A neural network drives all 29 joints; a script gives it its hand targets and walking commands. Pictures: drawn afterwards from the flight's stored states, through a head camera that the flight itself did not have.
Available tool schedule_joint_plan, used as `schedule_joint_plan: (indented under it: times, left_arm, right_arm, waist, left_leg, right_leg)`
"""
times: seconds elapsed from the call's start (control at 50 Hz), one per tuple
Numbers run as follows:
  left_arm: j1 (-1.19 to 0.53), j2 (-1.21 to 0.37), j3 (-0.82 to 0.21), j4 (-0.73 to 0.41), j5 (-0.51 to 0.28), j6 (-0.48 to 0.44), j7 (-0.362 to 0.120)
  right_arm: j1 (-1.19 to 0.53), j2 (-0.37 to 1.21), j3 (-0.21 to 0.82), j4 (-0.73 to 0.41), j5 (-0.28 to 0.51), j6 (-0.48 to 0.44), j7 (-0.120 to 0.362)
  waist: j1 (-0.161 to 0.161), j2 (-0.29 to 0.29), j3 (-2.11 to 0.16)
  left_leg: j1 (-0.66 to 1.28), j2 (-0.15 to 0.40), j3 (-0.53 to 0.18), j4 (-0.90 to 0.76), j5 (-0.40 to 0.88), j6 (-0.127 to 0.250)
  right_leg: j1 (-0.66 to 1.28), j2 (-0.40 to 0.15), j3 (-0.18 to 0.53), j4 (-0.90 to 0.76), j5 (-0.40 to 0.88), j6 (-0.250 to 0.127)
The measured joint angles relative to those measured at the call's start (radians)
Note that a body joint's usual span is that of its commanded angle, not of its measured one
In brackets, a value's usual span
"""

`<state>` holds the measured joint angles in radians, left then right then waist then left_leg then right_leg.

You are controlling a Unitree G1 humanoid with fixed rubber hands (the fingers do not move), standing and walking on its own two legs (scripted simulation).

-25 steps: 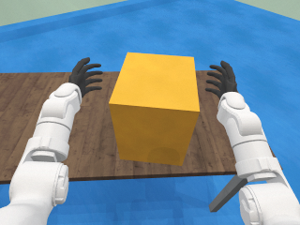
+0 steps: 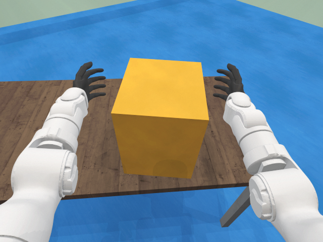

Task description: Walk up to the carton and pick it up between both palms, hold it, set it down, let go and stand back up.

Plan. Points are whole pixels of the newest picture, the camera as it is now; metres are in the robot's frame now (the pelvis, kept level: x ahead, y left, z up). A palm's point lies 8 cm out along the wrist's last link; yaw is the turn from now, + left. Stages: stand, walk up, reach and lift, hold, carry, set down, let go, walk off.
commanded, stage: reach and lift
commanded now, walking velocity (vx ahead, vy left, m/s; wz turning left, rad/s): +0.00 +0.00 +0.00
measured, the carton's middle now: (161, 119) +0.48 -0.03 +0.02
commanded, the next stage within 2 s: none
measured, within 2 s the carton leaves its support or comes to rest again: neither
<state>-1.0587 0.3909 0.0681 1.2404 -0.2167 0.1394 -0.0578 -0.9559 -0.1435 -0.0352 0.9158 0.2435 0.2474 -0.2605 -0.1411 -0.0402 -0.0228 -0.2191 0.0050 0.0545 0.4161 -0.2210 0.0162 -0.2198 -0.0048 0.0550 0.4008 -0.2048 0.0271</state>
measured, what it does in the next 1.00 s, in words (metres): stands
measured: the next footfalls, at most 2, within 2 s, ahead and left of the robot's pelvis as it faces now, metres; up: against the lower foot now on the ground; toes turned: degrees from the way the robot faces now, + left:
none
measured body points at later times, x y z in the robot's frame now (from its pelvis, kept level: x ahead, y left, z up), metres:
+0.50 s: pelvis +0.00 +0.01 +0.00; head +0.06 +0.04 +0.44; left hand +0.49 +0.20 +0.09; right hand +0.42 -0.18 +0.09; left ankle +0.00 +0.11 -0.74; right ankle +0.00 -0.14 -0.74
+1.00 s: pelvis +0.01 +0.01 -0.01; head +0.07 +0.04 +0.44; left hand +0.49 +0.15 +0.07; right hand +0.43 -0.18 +0.08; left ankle +0.00 +0.11 -0.74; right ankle +0.00 -0.14 -0.74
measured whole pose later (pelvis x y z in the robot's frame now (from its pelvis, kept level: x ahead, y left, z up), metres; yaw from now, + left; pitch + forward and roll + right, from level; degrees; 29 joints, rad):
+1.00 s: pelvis +0.01 +0.01 -0.01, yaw +0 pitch +15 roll -1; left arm -1.05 0.27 0.02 1.44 -0.20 -0.21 -0.06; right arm -0.85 -0.07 -0.11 1.09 0.19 -0.16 -0.20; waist -0.13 -0.03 -0.15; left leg -0.51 0.01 0.05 0.48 -0.22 0.02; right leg -0.49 -0.01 0.05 0.40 -0.18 0.04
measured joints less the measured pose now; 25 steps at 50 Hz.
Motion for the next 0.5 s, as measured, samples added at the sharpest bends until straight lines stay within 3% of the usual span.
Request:
schedule_joint_plan:
  times: [0.24,0.5]
  left_arm:
    - [0.001,0.000,-0.011,0.145,0.000,-0.162,0.000]
    - [0.005,0.000,-0.048,0.199,0.000,-0.300,0.000]
  right_arm:
    - [0.046,0.038,0.000,0.092,0.000,-0.134,0.022]
    - [0.109,0.058,0.000,0.136,0.000,-0.303,0.048]
  waist:
    - [-0.001,0.000,-0.034]
    - [-0.001,0.000,-0.096]
  left_leg:
    - [-0.093,0.000,0.000,0.008,0.012,0.000]
    - [-0.236,0.001,0.000,0.045,0.005,0.000]
  right_leg:
    - [-0.089,0.000,0.000,0.000,0.015,-0.001]
    - [-0.214,-0.001,0.000,0.000,0.026,0.007]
